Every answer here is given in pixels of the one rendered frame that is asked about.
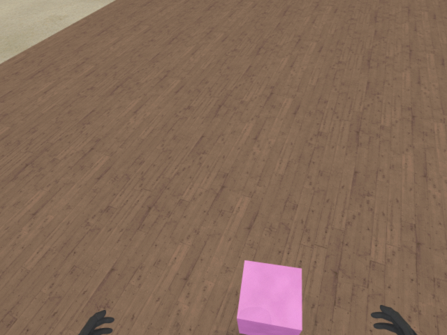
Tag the carton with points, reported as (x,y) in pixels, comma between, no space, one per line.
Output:
(270,300)

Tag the robot right hand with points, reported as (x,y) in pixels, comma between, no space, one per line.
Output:
(399,326)

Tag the robot left hand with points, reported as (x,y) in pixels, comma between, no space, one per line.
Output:
(96,320)

